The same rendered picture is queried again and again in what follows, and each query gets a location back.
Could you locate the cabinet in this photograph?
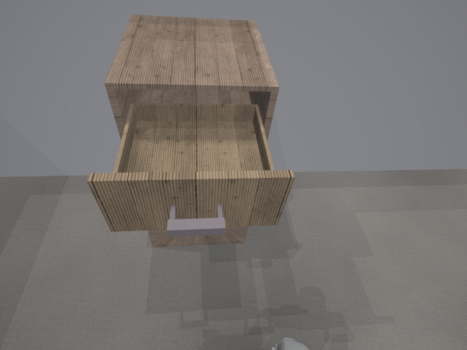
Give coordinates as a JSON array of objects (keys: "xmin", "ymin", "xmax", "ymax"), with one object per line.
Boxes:
[{"xmin": 104, "ymin": 15, "xmax": 279, "ymax": 248}]

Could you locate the handle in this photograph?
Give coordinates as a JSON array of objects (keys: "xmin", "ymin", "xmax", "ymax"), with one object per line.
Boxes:
[{"xmin": 167, "ymin": 204, "xmax": 225, "ymax": 237}]

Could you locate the drawer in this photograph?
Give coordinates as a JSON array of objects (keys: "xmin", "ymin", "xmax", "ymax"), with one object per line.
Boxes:
[{"xmin": 87, "ymin": 103, "xmax": 295, "ymax": 232}]

